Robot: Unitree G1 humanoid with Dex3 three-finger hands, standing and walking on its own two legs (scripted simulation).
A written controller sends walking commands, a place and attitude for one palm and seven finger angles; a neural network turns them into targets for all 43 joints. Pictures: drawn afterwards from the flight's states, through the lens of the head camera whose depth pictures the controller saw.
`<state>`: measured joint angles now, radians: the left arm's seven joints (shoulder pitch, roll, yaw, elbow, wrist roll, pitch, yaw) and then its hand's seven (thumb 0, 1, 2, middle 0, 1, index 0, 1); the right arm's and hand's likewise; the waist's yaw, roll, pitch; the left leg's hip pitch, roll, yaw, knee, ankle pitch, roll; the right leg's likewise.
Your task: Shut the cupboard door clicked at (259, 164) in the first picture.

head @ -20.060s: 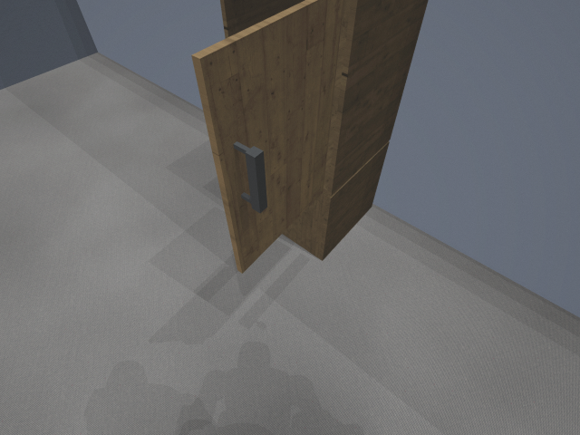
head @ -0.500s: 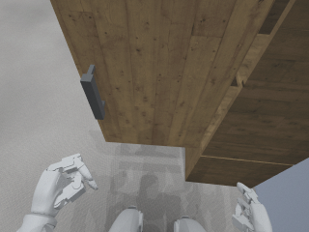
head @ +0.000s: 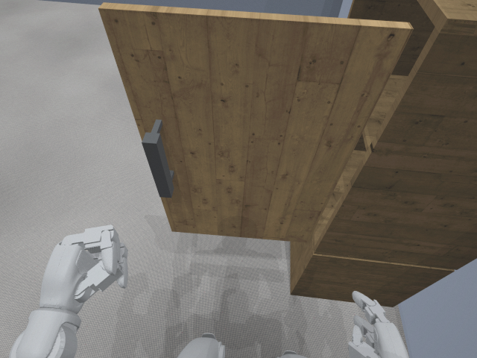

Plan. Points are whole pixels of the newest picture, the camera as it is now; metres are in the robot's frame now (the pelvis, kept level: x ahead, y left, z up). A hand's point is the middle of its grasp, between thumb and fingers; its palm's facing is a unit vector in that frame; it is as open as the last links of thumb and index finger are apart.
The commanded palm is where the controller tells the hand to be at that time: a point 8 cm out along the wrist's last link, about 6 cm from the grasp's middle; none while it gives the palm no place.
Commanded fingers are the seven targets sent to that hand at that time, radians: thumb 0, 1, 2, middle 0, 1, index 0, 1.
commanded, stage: raise the hand and make a fist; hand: left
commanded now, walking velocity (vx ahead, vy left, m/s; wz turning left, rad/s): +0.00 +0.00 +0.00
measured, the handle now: (162, 160) +0.44 +0.18 +0.06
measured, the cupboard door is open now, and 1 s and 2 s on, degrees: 92 92 92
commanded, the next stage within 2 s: bring the fist close to the handle in 0.30 s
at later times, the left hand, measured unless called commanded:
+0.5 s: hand (137, 276) +0.22 +0.17 +0.06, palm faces -0.03 -1.00 -0.03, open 3.1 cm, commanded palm +0.21 +0.23 +0.07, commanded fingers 0.00 0.90 0.90 -1.30 -1.50 -1.30 -1.50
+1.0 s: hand (152, 233) +0.29 +0.16 +0.07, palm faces -0.04 -1.00 -0.02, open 3.1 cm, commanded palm +0.27 +0.22 +0.07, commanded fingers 0.00 0.90 0.90 -1.30 -1.50 -1.30 -1.50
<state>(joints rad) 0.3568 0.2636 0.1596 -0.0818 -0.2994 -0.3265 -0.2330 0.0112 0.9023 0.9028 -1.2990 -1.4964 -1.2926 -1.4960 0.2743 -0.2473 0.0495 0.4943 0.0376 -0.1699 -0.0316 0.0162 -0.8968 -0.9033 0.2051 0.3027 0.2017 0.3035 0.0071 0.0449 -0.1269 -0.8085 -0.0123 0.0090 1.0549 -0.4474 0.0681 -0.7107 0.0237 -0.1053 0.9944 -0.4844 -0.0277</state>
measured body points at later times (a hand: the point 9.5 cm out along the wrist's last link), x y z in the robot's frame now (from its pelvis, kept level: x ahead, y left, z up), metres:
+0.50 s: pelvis +0.00 -0.02 +0.00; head +0.04 -0.01 +0.44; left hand +0.22 +0.22 +0.07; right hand +0.18 -0.24 -0.07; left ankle +0.04 +0.07 -0.67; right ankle +0.01 -0.11 -0.67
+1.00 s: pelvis +0.01 -0.01 +0.00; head +0.06 -0.01 +0.45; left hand +0.28 +0.21 +0.07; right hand +0.16 -0.25 -0.09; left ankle +0.04 +0.07 -0.67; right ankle +0.01 -0.11 -0.67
